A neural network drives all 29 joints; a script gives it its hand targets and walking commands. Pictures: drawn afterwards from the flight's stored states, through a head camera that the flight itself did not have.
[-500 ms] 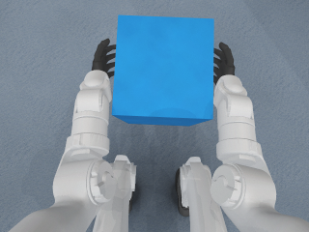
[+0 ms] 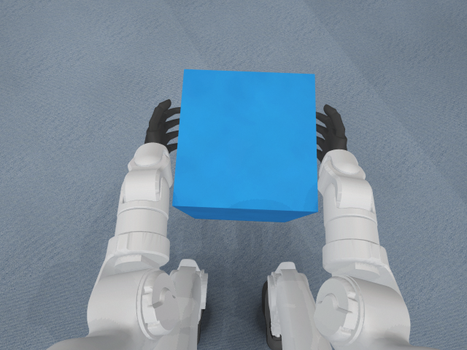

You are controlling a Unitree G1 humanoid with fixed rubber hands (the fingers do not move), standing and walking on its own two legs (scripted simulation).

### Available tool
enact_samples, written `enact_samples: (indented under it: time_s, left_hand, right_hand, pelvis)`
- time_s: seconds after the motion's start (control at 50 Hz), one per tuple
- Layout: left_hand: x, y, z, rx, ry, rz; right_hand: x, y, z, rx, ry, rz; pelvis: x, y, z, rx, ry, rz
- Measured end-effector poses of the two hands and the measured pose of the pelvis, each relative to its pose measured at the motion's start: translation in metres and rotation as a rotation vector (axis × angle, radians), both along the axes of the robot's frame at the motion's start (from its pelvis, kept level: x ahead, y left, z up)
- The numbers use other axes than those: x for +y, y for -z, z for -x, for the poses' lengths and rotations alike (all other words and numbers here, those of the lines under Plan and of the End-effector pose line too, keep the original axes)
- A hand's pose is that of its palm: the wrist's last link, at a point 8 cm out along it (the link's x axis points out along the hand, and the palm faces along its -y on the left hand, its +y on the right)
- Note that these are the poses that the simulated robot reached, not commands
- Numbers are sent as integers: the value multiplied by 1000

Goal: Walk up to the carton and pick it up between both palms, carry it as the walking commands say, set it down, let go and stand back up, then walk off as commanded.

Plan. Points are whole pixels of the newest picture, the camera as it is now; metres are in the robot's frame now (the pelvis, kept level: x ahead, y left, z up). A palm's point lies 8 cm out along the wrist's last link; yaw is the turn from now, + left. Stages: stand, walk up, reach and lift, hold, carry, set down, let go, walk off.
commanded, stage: reach and lift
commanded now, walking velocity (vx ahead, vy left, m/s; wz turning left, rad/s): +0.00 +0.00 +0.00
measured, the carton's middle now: (243, 160) +0.46 +0.00 -0.11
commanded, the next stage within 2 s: none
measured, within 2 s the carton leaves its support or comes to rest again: neither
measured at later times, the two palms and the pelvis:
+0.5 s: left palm (144, 141) +0.43 +0.15 +0.03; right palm (353, 149) +0.43 -0.14 +0.03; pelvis +0.02 +0.00 +0.07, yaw +0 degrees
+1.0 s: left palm (126, 134) +0.41 +0.14 +0.10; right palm (385, 144) +0.40 -0.15 +0.10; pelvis +0.03 +0.00 +0.13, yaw +0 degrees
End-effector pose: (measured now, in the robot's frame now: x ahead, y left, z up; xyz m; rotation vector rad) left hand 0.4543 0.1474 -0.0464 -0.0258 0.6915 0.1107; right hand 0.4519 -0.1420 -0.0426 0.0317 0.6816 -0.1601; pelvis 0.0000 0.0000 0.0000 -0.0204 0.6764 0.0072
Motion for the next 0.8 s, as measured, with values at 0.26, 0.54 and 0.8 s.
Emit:
enact_samples:
  time_s: [0.26,0.54,0.8]
  left_hand:
    - [0,-40,12,-1,2,0]
    - [-1,-80,25,0,4,-1]
    - [-2,-118,38,5,8,-7]
  right_hand:
    - [0,-40,12,0,1,-1]
    - [-1,-80,25,1,-2,1]
    - [-3,-118,38,6,-3,-2]
  pelvis:
    - [1,-35,-10,-60,-1,-3]
    - [1,-72,-17,-134,3,-9]
    - [0,-105,-25,-219,5,-14]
